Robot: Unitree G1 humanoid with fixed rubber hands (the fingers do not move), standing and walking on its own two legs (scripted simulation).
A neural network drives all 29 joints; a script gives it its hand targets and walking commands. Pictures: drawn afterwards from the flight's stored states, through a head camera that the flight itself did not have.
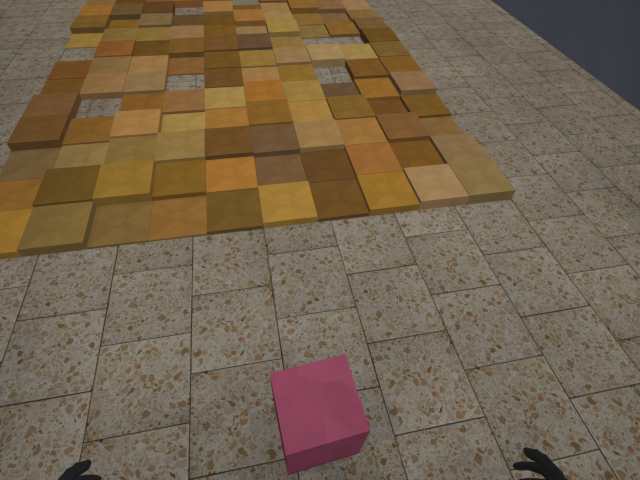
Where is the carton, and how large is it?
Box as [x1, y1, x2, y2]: [270, 354, 369, 474]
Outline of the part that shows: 344,354 270,373 274,405 288,474 357,453 369,431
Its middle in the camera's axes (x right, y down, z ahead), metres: -0.01 +0.50 +1.07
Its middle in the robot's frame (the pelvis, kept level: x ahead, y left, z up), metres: +0.38 -0.03 -0.66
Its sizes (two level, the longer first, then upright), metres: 0.210 0.200 0.250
